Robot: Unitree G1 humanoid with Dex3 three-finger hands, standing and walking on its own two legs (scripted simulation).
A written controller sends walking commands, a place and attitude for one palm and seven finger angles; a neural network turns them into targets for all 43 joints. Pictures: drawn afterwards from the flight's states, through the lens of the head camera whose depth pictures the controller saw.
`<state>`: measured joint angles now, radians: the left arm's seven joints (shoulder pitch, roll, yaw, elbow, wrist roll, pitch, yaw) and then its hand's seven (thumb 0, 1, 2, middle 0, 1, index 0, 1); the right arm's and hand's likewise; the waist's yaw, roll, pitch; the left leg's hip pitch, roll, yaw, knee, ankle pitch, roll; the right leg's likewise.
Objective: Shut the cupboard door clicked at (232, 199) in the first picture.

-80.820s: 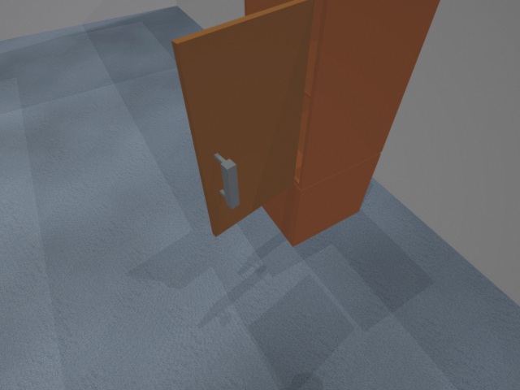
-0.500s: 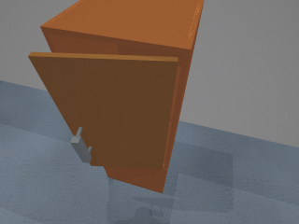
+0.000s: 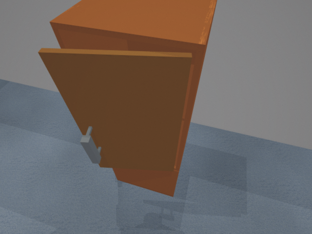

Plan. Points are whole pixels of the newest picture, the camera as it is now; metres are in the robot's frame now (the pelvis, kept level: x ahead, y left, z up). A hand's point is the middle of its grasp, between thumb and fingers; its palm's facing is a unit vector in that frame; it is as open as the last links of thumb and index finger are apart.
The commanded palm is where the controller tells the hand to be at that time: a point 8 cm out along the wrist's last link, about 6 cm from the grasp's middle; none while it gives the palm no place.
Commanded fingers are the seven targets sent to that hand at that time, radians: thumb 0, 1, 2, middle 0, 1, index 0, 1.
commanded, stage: come to a stop and stand still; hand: left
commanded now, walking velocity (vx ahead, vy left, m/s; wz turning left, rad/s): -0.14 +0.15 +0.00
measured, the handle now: (93, 145) +0.40 +0.26 -0.10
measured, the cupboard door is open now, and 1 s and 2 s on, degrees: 13 13 13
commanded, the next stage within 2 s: look again from close up in 0.98 s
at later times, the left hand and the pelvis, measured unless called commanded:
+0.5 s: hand out of the picture -0.03 +0.19 -0.18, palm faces +0.06 -0.99 -0.15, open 7.3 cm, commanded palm none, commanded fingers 0.00 0.90 0.90 -0.20 -0.30 -0.20 -0.30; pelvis +0.00 +0.03 +0.00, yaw +1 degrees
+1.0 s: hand out of the picture +0.00 +0.18 -0.18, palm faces +0.07 -0.98 -0.17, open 7.3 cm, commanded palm none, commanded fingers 0.00 0.90 0.90 -0.20 -0.30 -0.20 -0.30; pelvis +0.03 +0.02 +0.00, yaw +1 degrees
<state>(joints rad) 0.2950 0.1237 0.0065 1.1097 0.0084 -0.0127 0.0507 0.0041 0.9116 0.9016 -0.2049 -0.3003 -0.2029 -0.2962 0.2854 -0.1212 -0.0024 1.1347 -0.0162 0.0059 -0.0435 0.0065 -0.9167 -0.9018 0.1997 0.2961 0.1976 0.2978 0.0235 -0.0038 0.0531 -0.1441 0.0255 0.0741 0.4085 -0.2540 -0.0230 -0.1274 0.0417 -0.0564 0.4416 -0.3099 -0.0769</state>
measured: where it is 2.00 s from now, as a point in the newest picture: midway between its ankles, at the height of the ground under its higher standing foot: outside the picture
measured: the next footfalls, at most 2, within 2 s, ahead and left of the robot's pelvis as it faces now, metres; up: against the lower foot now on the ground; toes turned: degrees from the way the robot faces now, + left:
none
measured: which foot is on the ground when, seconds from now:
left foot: down 0.00-1.00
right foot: down 0.00-1.00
